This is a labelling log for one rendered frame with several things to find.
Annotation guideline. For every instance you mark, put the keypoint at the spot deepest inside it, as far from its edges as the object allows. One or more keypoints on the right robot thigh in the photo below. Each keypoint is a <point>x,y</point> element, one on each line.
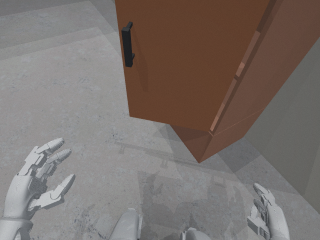
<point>193,235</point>

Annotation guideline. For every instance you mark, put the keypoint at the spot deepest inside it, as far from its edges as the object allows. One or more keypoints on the handle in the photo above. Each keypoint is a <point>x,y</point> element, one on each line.
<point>127,44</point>

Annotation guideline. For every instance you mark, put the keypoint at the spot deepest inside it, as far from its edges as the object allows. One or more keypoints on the left robot thigh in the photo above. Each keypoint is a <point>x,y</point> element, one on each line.
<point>128,227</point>

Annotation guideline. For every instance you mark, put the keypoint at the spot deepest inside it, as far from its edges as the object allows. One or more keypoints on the cupboard door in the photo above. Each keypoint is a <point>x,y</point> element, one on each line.
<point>186,55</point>

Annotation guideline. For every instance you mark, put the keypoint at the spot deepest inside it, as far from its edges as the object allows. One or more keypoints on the right robot hand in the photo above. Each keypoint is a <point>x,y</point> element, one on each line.
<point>273,222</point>

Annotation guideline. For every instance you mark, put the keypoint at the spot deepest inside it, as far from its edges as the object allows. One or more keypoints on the robot thigh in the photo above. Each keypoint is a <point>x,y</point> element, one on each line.
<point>193,235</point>
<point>128,227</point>

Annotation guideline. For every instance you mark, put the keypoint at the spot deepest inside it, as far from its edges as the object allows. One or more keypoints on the left robot hand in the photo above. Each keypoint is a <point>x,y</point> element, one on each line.
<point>20,202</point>

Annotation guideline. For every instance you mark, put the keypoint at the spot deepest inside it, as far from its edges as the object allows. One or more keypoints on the robot left forearm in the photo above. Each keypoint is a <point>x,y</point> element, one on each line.
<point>15,229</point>

